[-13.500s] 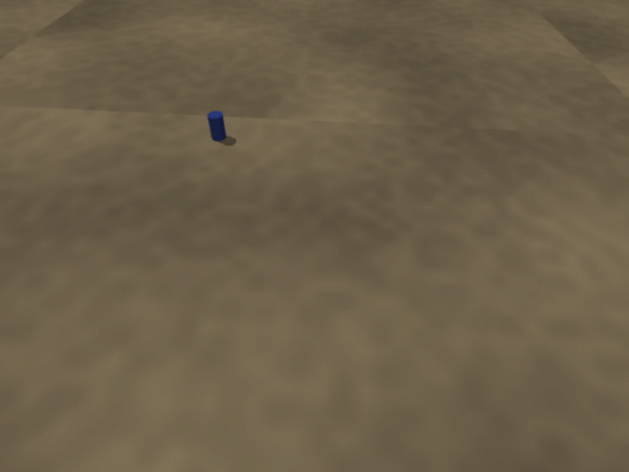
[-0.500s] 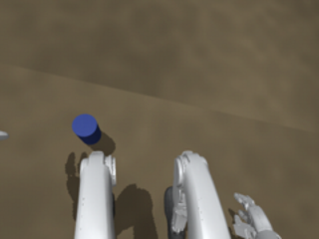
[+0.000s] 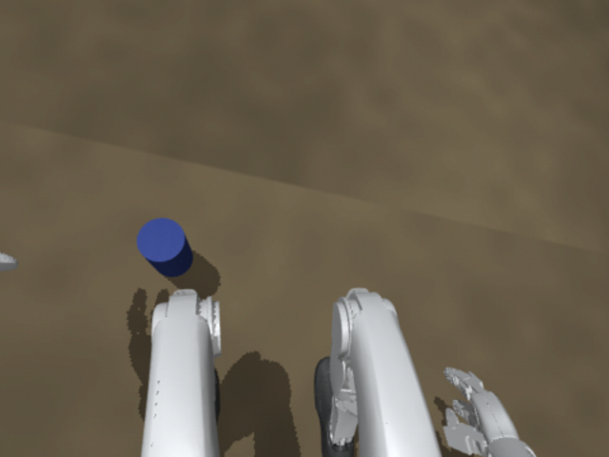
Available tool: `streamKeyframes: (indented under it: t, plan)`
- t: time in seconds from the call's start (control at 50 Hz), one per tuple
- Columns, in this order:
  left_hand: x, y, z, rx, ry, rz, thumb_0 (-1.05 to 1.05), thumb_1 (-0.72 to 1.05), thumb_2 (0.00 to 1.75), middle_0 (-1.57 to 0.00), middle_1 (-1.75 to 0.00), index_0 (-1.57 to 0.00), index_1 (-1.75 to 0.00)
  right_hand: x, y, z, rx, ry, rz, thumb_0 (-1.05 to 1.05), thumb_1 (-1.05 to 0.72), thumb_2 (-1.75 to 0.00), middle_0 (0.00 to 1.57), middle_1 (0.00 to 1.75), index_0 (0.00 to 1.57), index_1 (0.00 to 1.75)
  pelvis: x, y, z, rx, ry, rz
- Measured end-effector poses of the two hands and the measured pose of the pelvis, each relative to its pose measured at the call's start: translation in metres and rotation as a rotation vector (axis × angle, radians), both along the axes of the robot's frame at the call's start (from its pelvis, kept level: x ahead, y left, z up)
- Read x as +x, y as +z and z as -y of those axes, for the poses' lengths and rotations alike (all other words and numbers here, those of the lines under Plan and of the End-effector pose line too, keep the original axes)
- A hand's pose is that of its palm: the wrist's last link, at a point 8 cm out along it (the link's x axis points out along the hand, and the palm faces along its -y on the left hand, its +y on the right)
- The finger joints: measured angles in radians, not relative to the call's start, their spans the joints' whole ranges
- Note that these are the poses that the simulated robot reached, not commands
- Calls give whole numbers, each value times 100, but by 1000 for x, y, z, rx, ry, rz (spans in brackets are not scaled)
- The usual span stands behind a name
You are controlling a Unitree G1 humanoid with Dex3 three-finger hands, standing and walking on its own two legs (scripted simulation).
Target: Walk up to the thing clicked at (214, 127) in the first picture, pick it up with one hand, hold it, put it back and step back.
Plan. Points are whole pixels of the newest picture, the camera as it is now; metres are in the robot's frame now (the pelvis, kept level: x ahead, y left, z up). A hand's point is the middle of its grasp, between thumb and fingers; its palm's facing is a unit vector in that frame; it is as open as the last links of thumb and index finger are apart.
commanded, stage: go down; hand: left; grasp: from the side
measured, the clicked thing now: (167, 249) +0.44 +0.22 -0.34
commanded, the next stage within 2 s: approach in 0.34 s
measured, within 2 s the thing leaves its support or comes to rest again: neither
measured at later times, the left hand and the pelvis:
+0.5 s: hand out of the picture +0.37 +0.38 -0.03, palm faces +0.02 -0.93 -0.38, open 16.3 cm; pelvis +0.00 +0.00 -0.02, yaw +0 degrees
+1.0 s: hand (85, 252) +0.40 +0.32 -0.23, palm faces -0.12 -0.90 -0.41, open 16.1 cm; pelvis -0.01 +0.00 -0.11, yaw -5 degrees
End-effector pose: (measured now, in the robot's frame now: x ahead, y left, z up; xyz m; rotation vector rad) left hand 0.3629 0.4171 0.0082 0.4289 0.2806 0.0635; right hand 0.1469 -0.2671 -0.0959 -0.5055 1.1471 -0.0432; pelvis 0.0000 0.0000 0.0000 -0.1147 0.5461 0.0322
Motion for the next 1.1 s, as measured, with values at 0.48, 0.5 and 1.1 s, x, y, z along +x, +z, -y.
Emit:
streamKeyframes:
  t: [0.48,0.5,1.1]
  plan:
    - [-11,-15,-12,-43,5,31,-1,-34,29,-1,-25,-2,-21,4,-13,0,-14,33,5,1,-82,-88,21,30,20,30,-2,-16,-1,-6,-2,12]
    - [-12,-15,-13,-47,7,32,-1,-34,28,-1,-25,-2,-22,4,-13,0,-14,34,6,1,-83,-88,21,30,20,30,-2,-16,-1,-6,-2,12]
    - [18,-246,44,-64,-101,55,-1,-32,26,-1,-22,-2,-20,-24,-73,-5,-194,304,-233,0,-83,-88,21,30,20,30,-11,-117,-9,-103,-78,223]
